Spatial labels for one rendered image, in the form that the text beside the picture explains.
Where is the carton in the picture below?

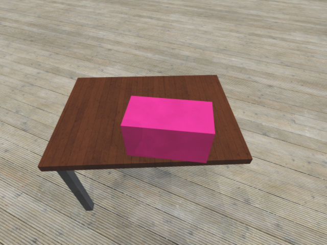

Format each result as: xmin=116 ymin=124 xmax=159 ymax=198
xmin=121 ymin=96 xmax=215 ymax=163

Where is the table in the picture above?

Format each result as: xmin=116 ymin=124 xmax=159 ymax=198
xmin=38 ymin=75 xmax=253 ymax=211

